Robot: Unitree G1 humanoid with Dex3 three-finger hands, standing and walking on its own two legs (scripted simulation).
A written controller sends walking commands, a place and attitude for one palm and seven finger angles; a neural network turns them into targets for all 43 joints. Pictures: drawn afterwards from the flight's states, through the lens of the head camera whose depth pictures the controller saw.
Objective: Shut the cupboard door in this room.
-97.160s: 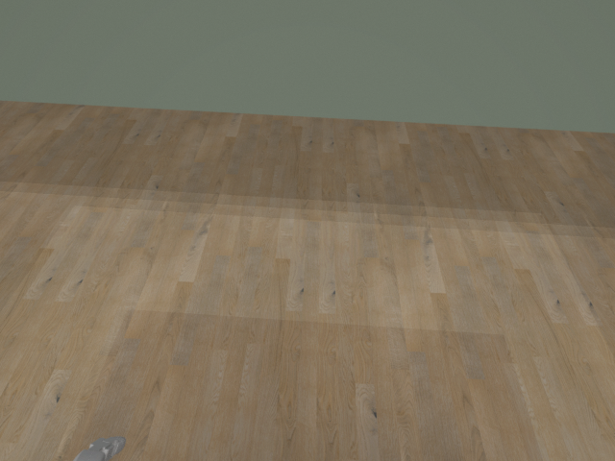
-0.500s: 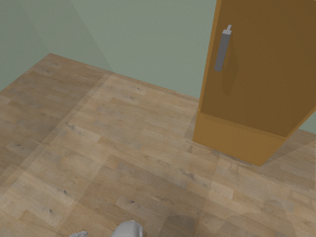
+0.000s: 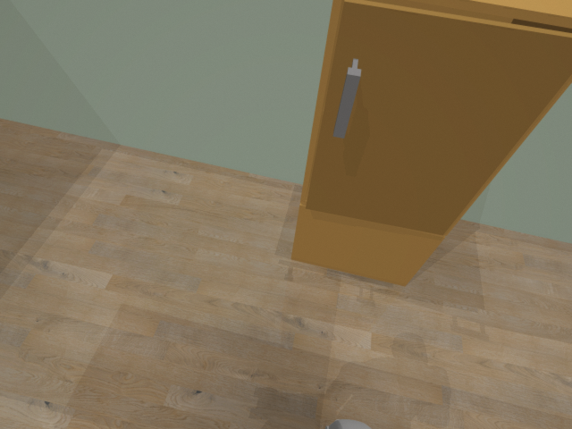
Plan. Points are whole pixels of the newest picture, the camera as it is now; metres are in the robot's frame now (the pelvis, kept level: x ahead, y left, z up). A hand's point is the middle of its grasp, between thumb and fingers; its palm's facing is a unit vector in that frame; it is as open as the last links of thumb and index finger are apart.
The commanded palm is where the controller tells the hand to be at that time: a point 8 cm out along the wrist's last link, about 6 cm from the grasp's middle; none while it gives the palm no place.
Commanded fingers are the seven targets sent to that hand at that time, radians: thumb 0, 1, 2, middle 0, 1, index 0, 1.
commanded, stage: turn to face it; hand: left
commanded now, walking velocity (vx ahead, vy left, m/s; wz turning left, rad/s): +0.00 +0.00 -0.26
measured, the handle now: (346, 99) +0.72 -0.07 +0.05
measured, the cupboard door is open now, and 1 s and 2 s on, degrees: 2 2 2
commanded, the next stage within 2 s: take the last steps up to it in 0.06 s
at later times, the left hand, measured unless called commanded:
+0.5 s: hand out of the picture +0.11 +0.15 -0.19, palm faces -0.09 -0.99 -0.15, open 7.4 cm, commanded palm none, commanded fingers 0.00 0.90 0.90 -0.20 -0.30 -0.20 -0.30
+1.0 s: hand (267, 312) +0.34 +0.05 -0.19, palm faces -0.29 -0.94 -0.17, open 7.4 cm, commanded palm none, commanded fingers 0.00 0.90 0.90 -0.20 -0.30 -0.20 -0.30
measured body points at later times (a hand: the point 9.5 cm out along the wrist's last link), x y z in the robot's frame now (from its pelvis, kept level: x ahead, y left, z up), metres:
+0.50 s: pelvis +0.05 -0.02 -0.01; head +0.07 +0.00 +0.44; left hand +0.11 +0.21 -0.18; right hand +0.05 -0.28 -0.15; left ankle +0.08 +0.08 -0.74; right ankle -0.02 -0.14 -0.74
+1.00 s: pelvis +0.20 -0.10 -0.02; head +0.25 -0.11 +0.43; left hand +0.35 +0.10 -0.17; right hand +0.03 -0.28 -0.16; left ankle +0.09 +0.07 -0.74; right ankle +0.26 -0.24 -0.74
